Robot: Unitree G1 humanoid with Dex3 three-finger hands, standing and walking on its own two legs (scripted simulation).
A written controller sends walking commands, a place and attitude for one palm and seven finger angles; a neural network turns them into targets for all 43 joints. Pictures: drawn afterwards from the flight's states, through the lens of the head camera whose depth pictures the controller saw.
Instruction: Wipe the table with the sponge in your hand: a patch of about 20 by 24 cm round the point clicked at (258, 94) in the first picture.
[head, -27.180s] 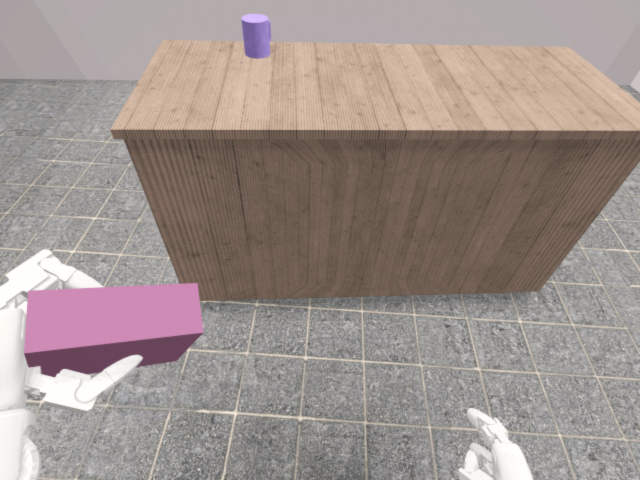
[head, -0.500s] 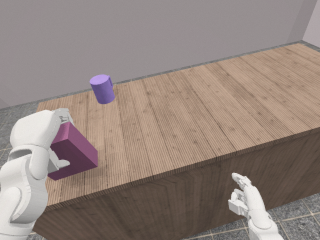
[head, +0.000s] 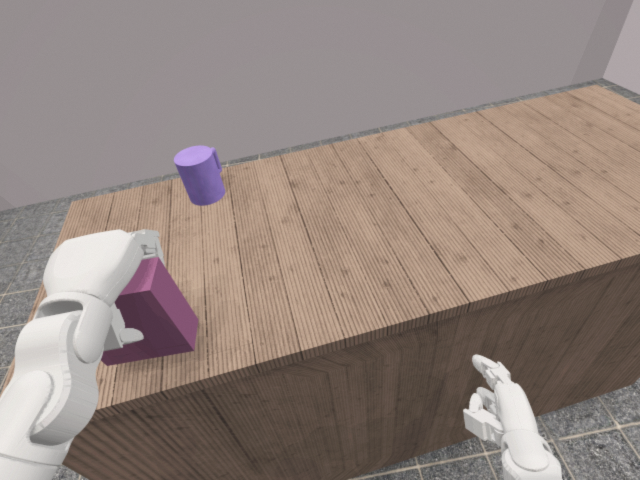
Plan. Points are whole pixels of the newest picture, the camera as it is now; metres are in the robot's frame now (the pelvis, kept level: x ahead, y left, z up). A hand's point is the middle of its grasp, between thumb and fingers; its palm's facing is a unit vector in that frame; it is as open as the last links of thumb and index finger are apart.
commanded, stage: move the sponge above the wiping area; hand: left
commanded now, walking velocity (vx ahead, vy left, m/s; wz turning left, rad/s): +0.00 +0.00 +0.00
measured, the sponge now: (139, 324) +0.25 +0.28 +0.09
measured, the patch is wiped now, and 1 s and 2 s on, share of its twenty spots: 0.00 0.00 0.05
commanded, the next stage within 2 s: none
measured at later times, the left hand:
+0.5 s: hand (128, 285) +0.26 +0.28 +0.14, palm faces +0.10 -0.06 -0.99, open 9.4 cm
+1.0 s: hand (125, 273) +0.28 +0.29 +0.15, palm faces +0.15 -0.05 -0.99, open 9.5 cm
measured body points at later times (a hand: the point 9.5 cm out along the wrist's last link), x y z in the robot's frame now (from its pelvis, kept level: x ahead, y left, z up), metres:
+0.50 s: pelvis +0.01 +0.02 +0.00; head -0.01 -0.02 +0.45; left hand +0.25 +0.28 +0.20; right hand +0.27 -0.16 -0.07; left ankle +0.04 +0.12 -0.74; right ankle +0.03 -0.07 -0.74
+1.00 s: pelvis +0.01 +0.02 +0.01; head -0.02 -0.03 +0.45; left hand +0.26 +0.29 +0.21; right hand +0.27 -0.17 -0.07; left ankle +0.04 +0.12 -0.74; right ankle +0.03 -0.07 -0.74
